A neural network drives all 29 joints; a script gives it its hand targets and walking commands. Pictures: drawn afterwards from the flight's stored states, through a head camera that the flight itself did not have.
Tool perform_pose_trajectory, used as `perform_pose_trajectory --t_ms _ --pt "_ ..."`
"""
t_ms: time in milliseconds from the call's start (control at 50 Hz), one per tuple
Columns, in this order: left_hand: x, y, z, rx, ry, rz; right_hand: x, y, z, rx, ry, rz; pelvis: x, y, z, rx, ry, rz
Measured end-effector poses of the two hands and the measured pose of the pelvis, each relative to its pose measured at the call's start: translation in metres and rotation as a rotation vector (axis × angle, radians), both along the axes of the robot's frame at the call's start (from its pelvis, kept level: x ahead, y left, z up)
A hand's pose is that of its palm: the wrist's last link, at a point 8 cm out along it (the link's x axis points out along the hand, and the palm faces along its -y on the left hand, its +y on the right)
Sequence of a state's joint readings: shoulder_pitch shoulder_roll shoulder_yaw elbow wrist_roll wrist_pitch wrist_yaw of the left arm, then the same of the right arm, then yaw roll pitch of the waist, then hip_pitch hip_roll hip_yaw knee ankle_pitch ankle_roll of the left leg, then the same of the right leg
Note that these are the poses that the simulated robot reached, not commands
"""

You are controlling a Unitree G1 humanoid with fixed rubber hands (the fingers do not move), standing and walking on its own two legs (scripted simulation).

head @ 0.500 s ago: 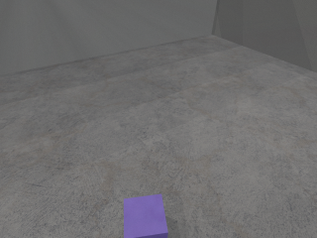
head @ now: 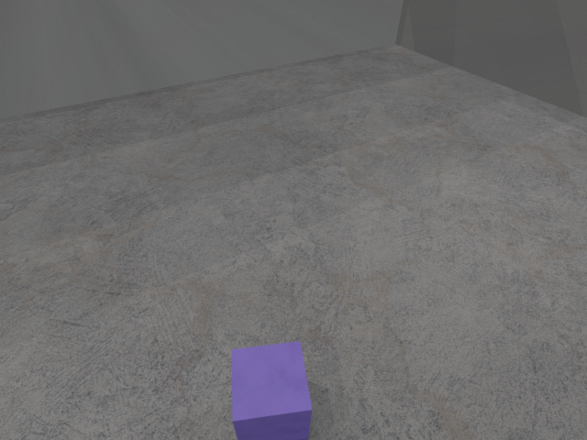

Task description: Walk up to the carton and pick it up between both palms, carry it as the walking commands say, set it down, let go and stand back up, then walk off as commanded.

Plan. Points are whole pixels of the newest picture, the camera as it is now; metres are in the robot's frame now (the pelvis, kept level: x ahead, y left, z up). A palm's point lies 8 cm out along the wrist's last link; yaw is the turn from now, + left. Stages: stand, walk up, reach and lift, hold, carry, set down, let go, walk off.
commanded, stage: stand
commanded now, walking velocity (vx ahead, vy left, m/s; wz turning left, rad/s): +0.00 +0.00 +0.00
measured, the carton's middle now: (270, 395) +0.45 +0.06 -0.65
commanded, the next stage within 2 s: walk off in 0.36 s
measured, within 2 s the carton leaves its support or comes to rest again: neither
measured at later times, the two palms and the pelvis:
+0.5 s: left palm out of the picture +0.06 +0.29 -0.12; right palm out of the picture +0.07 -0.30 -0.11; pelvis +0.01 +0.00 +0.00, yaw +1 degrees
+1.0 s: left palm out of the picture +0.01 +0.22 -0.14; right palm out of the picture -0.03 -0.30 -0.17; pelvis -0.05 -0.04 -0.02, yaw -8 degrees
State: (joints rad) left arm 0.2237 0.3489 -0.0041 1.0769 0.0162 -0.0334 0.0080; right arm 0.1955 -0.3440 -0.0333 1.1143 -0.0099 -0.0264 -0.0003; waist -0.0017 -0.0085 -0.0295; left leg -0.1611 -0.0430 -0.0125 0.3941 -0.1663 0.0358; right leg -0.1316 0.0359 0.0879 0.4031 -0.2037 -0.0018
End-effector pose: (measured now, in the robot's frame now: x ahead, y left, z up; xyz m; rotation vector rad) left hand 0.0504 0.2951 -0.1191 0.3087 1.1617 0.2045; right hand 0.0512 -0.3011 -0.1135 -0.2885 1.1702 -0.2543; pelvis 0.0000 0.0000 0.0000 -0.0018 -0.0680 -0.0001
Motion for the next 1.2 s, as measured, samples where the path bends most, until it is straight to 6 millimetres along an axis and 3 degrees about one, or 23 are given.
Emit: perform_pose_trajectory --t_ms 340,580,680,840,1000,1100,1200 --pt "-0.002 0.001 0.000 0.001 0.036 0.012 0.010 -0.001 0.000 0.000 0.021 0.020 0.002 -0.001 0.001 0.000 0.008 0.007" --pt "0.011 -0.004 0.001 -0.003 0.033 0.011 0.025 -0.002 0.001 0.002 0.013 0.031 0.008 -0.003 0.002 -0.001 0.009 0.012" --pt "0.012 -0.017 -0.007 -0.034 0.061 0.005 0.022 0.008 -0.006 0.023 0.031 0.005 0.004 -0.004 0.000 0.002 0.019 -0.011" --pt "-0.001 -0.037 -0.022 -0.038 0.112 -0.047 -0.023 0.010 -0.029 0.038 0.080 -0.082 -0.022 -0.009 -0.014 0.036 0.027 -0.087" --pt "-0.039 -0.072 -0.023 -0.004 0.157 -0.075 -0.078 -0.002 -0.060 0.113 0.092 -0.135 -0.052 -0.035 -0.025 0.029 0.026 -0.133" --pt "-0.062 -0.103 -0.017 -0.042 0.155 -0.073 -0.121 -0.003 -0.057 0.158 0.171 -0.168 -0.065 -0.047 -0.014 0.025 0.029 -0.117" --pt "-0.065 -0.123 -0.017 -0.085 0.126 -0.066 -0.157 -0.001 -0.052 0.162 0.229 -0.189 -0.073 -0.053 -0.009 0.009 0.042 -0.106"
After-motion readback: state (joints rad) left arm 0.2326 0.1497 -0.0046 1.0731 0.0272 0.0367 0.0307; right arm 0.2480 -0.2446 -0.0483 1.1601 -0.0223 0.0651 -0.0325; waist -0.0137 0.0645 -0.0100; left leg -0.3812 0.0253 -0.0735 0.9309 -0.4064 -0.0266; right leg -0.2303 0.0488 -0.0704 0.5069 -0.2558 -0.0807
